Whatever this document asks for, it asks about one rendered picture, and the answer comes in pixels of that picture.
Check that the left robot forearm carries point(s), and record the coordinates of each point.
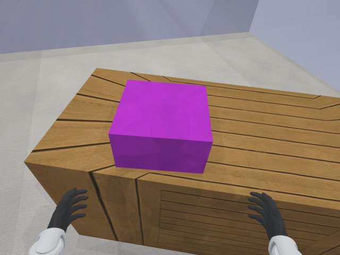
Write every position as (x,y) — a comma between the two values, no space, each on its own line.
(51,241)

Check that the left robot hand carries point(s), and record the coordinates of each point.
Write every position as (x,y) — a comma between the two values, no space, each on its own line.
(61,217)

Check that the right robot hand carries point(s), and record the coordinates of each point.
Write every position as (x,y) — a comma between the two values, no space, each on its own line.
(272,220)

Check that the right robot forearm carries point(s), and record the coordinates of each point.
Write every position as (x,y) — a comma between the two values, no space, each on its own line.
(282,245)

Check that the carton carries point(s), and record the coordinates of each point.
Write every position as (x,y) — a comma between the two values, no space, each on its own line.
(162,126)

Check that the pedestal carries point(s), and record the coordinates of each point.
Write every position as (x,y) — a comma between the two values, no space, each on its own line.
(285,144)

